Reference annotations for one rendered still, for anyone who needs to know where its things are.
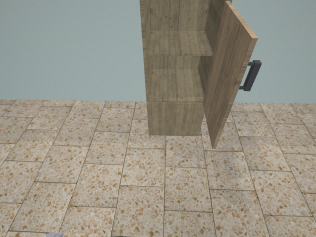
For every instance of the handle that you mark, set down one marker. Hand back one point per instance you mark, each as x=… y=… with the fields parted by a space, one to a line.
x=251 y=76

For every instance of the cupboard door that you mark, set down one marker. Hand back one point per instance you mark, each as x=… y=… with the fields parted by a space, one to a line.
x=233 y=49

